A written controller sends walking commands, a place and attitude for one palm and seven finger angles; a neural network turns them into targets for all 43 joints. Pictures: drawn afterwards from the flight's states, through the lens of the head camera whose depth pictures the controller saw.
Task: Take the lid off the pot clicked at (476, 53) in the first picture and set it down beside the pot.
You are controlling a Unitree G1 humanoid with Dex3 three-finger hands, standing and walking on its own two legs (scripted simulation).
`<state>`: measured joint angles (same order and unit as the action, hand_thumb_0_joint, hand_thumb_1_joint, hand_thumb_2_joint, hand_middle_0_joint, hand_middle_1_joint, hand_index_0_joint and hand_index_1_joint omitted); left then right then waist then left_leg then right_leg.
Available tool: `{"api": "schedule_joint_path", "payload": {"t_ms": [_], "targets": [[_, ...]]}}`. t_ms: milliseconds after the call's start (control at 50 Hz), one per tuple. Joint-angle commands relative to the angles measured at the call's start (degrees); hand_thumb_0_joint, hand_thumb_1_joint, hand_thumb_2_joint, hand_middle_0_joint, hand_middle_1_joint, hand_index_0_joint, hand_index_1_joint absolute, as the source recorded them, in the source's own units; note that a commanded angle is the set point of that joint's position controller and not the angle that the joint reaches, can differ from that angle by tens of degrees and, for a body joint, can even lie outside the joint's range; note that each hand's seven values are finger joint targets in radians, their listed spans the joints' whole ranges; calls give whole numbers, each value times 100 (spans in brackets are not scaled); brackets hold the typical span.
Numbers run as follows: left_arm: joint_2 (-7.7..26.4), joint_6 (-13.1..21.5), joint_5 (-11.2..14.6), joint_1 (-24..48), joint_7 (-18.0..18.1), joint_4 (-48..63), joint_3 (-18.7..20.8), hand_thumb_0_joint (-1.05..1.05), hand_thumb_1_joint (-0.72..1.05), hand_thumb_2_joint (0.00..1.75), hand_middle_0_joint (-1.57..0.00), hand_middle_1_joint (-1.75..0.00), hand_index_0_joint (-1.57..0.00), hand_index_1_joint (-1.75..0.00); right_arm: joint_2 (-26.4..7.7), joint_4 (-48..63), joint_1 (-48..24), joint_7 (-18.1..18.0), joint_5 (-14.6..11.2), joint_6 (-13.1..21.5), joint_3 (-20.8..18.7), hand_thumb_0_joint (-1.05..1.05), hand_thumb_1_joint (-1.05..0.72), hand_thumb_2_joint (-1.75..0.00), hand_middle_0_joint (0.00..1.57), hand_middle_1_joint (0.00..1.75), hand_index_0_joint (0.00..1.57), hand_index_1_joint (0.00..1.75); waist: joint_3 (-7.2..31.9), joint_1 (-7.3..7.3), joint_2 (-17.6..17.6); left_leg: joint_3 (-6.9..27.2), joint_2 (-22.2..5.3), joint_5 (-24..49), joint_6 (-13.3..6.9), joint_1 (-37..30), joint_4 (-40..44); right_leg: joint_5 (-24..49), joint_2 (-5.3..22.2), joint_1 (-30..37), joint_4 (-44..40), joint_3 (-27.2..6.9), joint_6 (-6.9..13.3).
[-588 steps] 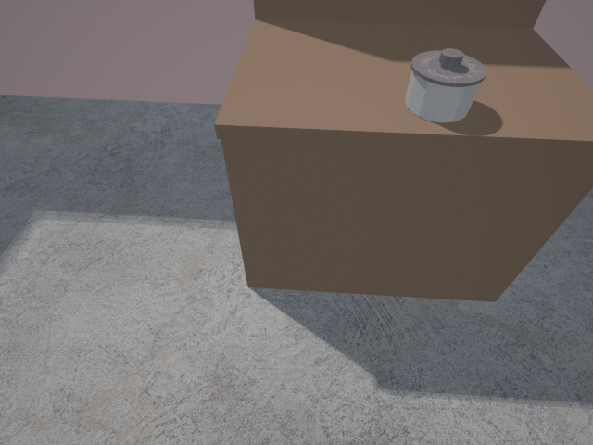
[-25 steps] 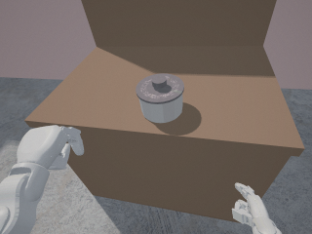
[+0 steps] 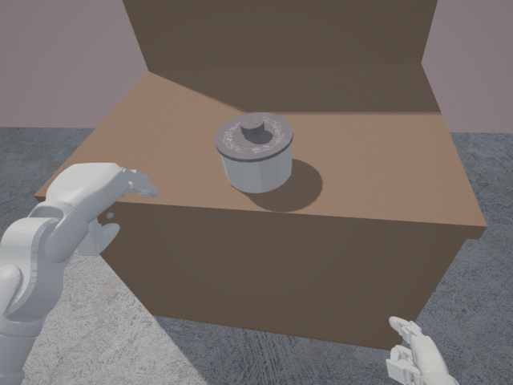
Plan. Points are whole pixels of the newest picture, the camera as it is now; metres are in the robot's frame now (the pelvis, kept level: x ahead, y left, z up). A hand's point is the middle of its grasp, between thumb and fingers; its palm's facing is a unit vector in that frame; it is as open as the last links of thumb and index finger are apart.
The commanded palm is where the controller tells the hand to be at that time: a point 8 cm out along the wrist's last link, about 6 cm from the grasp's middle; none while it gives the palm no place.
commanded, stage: reach forward and open the fingers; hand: left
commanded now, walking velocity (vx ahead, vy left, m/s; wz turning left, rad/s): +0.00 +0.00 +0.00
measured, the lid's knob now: (252, 126) +0.57 +0.09 +0.12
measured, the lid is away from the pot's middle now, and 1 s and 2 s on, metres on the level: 0.00 0.00 0.00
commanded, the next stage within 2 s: move the open hand above the knob in 0.12 s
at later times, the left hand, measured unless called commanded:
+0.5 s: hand (137, 176) +0.35 +0.22 +0.18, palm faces -0.11 -0.02 -0.99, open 9.9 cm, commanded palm +0.32 +0.21 +0.25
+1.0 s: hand (186, 143) +0.43 +0.17 +0.18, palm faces -0.17 -0.03 -0.99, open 9.9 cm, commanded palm +0.40 +0.17 +0.25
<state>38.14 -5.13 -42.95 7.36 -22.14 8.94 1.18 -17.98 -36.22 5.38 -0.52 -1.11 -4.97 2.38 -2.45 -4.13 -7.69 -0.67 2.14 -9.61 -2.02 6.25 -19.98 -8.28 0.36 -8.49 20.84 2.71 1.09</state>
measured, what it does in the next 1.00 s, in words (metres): stands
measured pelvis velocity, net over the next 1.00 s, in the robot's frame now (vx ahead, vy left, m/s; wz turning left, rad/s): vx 0.02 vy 0.01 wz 0.00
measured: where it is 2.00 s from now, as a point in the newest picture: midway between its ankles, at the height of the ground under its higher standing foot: outside the picture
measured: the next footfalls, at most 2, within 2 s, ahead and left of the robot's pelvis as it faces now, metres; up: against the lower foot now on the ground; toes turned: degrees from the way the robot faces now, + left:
none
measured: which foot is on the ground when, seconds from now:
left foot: down 0.00-1.00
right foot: down 0.00-1.00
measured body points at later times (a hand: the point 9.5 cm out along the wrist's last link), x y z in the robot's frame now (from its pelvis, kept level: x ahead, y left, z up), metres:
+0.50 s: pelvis -0.01 +0.01 +0.00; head -0.01 -0.04 +0.45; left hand +0.35 +0.22 +0.24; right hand +0.21 -0.21 -0.10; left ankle +0.02 +0.10 -0.75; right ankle +0.04 -0.11 -0.75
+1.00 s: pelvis +0.02 +0.01 +0.00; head +0.03 -0.04 +0.45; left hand +0.43 +0.17 +0.24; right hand +0.22 -0.22 -0.11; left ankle +0.02 +0.10 -0.75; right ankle +0.04 -0.11 -0.75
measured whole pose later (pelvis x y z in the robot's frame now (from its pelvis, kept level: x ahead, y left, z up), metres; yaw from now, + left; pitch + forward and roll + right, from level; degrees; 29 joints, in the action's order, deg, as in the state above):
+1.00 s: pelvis +0.02 +0.01 +0.00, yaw +0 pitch +0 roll +1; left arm 27.4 -15.5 -48.6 43.6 -24.7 -18.9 -16.2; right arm -17.1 -37.6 4.8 1.9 -2.7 -7.8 2.6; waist 0.8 -1.8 -6.0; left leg -1.0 3.3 -10.1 -2.9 9.2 -18.8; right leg -9.7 1.4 -12.4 21.6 2.1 0.4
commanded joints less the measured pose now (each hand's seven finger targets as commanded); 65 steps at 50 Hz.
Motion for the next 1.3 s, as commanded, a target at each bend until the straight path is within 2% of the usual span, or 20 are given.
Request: {"api": "schedule_joint_path", "payload": {"t_ms": [0,40,100,120,200,240,280,340,420,540,620,680,720,820,840,900,980,1100,1160,1280], "targets": [[1837,19,-82,2445,153,483,1235,0,-35,166,-89,-8,-89,-8,-506,993,-1180,-97,-4,341,-167,0,-90,-90,20,30,20,30,1244,-127,490,61,149,511,-78,71,341,-32,-102,517,-374,-121,-5],[1693,33,-12,2545,93,729,1121,0,-35,164,-88,-8,-88,-8,-478,1022,-1158,-36,-6,390,-188,0,-90,-90,20,30,20,30,1666,-142,320,95,186,716,-80,-129,308,144,-95,707,-336,-119,16],[1319,-62,65,2160,-57,279,809,0,-34,162,-88,-8,-88,-8,-510,1060,-1116,-17,-31,323,-224,0,-90,-90,20,30,20,30,1298,-87,728,-2,165,513,-83,32,348,99,-113,509,-377,-90,-27],[1123,-136,58,1873,-62,195,752,0,-34,162,-88,-8,-88,-8,-523,1112,-1132,26,-71,340,-259,0,-90,-90,20,30,20,30,1247,-25,534,27,123,465,-66,32,304,7,-196,355,-408,-117,-12],[1604,-56,-128,3275,-7,293,816,0,-34,160,-87,-8,-87,-8,-527,1041,-1181,-53,-59,313,-182,0,-90,-90,20,30,20,30,1244,-30,573,72,119,136,-86,52,453,-437,-134,324,-442,-91,3],[1473,-147,-173,3922,49,77,602,0,-34,160,-87,-8,-87,-8,-515,940,-1140,-57,-76,347,-165,0,-90,-90,20,30,20,30,1337,27,478,163,125,-23,-77,-18,501,-623,-145,262,-476,-86,26],[1252,-193,-217,4044,56,-402,353,0,-34,160,-87,-8,-87,-8,-510,906,-1059,-90,-88,328,-173,0,-90,-90,20,30,20,30,1136,65,647,178,116,-212,-66,83,565,-739,-162,131,-503,-69,24],[1204,-249,-342,4261,24,-318,251,0,-34,160,-87,-8,-87,-8,-498,878,-1072,-31,-84,330,-173,0,-90,-90,20,30,20,30,1800,0,442,173,160,152,-78,-137,487,-421,-141,422,-429,-111,81],[750,-426,-372,4122,9,-556,-79,0,-34,160,-87,-8,-87,-8,-485,945,-1083,33,-104,308,-206,0,-90,-90,20,30,20,30,1636,100,366,168,109,351,-44,-100,418,-183,-213,253,-387,-87,103],[1026,-567,-501,4873,-40,-423,14,0,-34,160,-87,-8,-87,-8,-509,863,-1110,130,-80,204,-178,0,-90,-90,20,30,20,30,2059,3,571,164,143,985,-50,-147,405,392,-138,642,-283,-90,134],[557,-733,-431,4460,-53,-833,-245,0,-34,160,-87,-8,-87,-8,-497,980,-1124,174,-113,138,-206,0,-90,-90,20,30,20,30,1803,34,660,132,118,995,-50,-98,318,403,-199,393,-222,-71,138],[465,-796,-519,5068,-81,-980,-489,0,-34,160,-87,-8,-87,-8,-502,881,-1050,170,-120,50,-189,0,-90,-90,20,30,20,30,1776,96,971,113,106,874,-49,-24,397,340,-151,412,-241,-48,115],[210,-840,-485,5273,-57,-860,-706,0,-34,160,-87,-8,-87,-8,-476,959,-1137,179,-160,62,-190,0,-90,-90,20,30,20,30,1860,175,659,131,116,911,-55,-178,296,317,-201,243,-204,-56,132],[614,-938,-626,5928,30,-1202,-471,0,-34,160,-87,-8,-87,-8,-505,813,-1026,157,-126,54,-188,0,-90,-90,20,30,20,30,2338,141,581,152,164,1129,-66,-267,212,544,-211,436,-109,-101,161],[543,-956,-732,6415,16,-1324,-623,0,-34,160,-87,-8,-87,-8,-477,699,-956,166,-111,53,-158,0,-90,-90,20,30,20,30,2449,141,737,184,186,1258,-47,-248,254,647,-163,555,-106,-94,168],[91,-1083,-667,6005,-21,-2178,-906,0,-34,160,-87,-8,-87,-8,-482,671,-853,169,-157,-6,-173,0,-90,-90,20,30,20,30,1956,200,1052,101,162,1181,-56,-34,236,713,-165,321,-102,-59,144],[-117,-1084,-645,6215,-122,-1766,-1091,0,-34,160,-87,-8,-87,-8,-454,794,-943,230,-147,-15,-190,0,-90,-90,20,30,20,30,2540,181,928,86,215,1779,-85,-262,75,1344,-141,609,63,-81,144],[347,-1154,-740,6949,-123,-2161,-798,0,-34,160,-87,-8,-87,-8,-478,697,-848,182,-151,-87,-154,0,-90,-90,20,30,20,30,2443,221,1096,65,216,1662,-106,-114,76,1378,-133,593,86,-113,123],[-300,-1180,-695,7183,-132,-2415,-1329,0,-34,160,-87,-8,-87,-8,-409,646,-804,184,-163,-101,-162,0,-90,-90,20,30,20,30,2387,341,1006,104,213,1836,-94,-251,7,1428,-148,367,119,-69,144],[-534,-1254,-751,7648,-86,-2883,-1523,0,-34,160,-87,-8,-87,-8,-426,559,-661,183,-175,-183,-179,0,-90,-90,20,30,20,30,2542,423,1044,113,229,1762,-84,-327,-20,1383,-161,230,126,-53,149]]}}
